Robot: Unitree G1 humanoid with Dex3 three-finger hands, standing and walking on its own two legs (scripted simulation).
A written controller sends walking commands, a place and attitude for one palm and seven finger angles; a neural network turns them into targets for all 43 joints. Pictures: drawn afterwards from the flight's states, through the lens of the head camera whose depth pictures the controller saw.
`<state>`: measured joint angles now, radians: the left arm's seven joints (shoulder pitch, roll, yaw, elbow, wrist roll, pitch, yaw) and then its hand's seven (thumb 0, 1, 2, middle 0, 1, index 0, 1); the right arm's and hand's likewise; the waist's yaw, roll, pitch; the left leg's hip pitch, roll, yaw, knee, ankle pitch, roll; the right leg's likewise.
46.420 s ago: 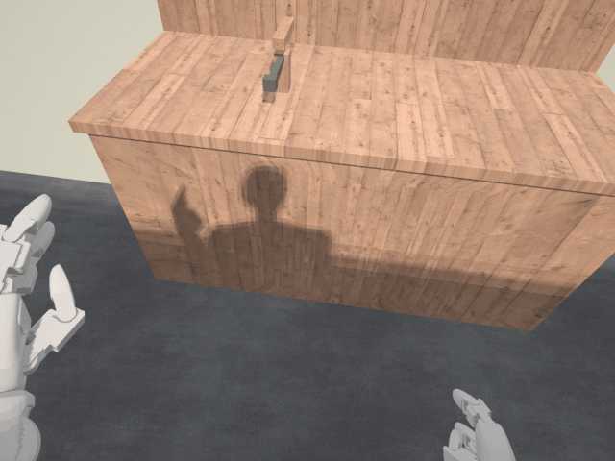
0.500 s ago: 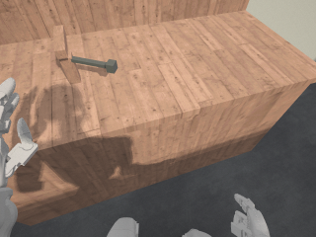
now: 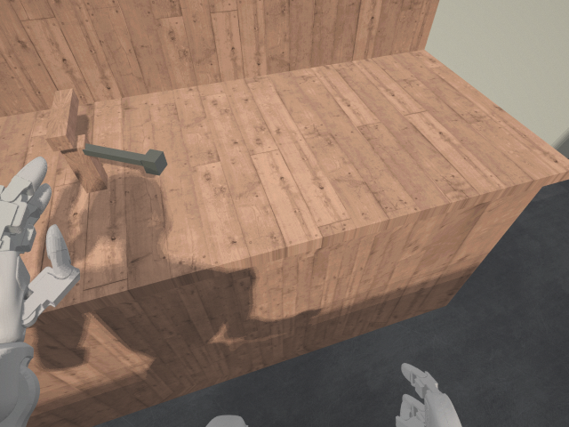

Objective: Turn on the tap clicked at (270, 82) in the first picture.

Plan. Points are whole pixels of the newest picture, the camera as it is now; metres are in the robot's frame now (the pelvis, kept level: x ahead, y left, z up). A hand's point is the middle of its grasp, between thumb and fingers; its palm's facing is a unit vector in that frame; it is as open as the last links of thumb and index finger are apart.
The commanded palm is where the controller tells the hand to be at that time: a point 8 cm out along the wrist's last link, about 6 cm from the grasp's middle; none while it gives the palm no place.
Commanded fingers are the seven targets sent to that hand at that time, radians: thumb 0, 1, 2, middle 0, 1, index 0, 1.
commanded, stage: come to a stop and stand still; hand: left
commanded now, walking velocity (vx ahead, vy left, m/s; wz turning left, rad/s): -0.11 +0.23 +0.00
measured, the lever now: (154, 162) +0.47 +0.26 +0.10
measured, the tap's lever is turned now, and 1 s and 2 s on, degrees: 57 57 57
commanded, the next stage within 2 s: look again from close up in 1.36 s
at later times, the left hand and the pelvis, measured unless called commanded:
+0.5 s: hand (51, 241) +0.25 +0.27 +0.19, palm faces +0.44 -0.81 -0.39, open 7.4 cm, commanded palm +0.18 +0.28 +0.20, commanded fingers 0.00 0.90 0.90 -0.20 -0.30 -0.20 -0.30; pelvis +0.01 +0.00 +0.01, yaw -1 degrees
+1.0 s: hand (37, 222) +0.28 +0.30 +0.18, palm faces +0.40 -0.87 -0.27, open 7.4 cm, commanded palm +0.21 +0.33 +0.20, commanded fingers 0.00 0.90 0.90 -0.20 -0.30 -0.20 -0.30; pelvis +0.04 +0.05 +0.02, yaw -3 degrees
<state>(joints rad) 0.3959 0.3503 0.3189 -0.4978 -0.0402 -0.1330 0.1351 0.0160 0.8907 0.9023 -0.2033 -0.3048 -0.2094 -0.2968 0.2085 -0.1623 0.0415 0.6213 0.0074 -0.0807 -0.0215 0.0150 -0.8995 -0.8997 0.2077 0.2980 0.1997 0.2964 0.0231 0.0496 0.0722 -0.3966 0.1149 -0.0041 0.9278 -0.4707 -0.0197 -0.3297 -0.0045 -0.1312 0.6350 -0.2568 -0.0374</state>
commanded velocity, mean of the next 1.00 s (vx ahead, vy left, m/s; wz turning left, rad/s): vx -0.02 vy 0.03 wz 0.00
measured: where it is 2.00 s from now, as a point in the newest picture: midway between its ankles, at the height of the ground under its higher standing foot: outside the picture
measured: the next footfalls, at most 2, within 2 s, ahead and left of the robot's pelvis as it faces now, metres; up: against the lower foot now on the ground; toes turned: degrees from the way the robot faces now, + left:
left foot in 0.16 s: +0.09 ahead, +0.10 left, +0.00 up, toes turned -4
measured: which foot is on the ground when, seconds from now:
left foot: up 0.00-0.14, down 0.16-1.00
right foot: down 0.00-1.00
